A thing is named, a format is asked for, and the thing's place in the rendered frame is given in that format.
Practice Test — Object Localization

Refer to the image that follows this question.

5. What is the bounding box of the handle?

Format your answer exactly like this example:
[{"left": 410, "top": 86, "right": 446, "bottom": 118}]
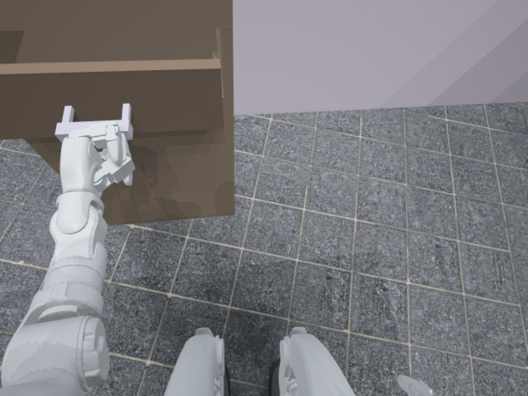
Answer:
[{"left": 55, "top": 103, "right": 133, "bottom": 143}]

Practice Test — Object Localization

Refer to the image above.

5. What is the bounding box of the cabinet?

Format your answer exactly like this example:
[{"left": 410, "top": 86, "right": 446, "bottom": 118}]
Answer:
[{"left": 0, "top": 0, "right": 235, "bottom": 226}]

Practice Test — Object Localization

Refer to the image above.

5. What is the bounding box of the robot left hand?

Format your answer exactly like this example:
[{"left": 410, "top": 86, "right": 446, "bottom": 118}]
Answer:
[{"left": 60, "top": 121, "right": 135, "bottom": 199}]

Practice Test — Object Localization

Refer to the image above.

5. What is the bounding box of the robot right shin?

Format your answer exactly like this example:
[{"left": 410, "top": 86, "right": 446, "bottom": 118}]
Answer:
[{"left": 279, "top": 327, "right": 307, "bottom": 396}]

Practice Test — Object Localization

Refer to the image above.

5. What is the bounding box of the robot left thigh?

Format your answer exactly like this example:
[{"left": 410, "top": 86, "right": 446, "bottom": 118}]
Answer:
[{"left": 164, "top": 334, "right": 224, "bottom": 396}]

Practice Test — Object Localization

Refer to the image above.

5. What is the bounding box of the robot left upper arm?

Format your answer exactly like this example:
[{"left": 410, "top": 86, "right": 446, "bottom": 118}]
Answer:
[{"left": 0, "top": 315, "right": 110, "bottom": 396}]

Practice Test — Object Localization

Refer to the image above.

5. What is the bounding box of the robot right hand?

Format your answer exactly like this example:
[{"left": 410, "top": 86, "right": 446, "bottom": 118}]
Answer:
[{"left": 397, "top": 375, "right": 434, "bottom": 396}]

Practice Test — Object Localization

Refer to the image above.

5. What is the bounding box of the drawer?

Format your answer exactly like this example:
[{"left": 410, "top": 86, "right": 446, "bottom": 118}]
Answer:
[{"left": 0, "top": 29, "right": 224, "bottom": 140}]

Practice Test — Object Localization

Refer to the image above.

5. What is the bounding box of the robot left forearm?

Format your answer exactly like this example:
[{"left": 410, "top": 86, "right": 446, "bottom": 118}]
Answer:
[{"left": 1, "top": 191, "right": 108, "bottom": 387}]

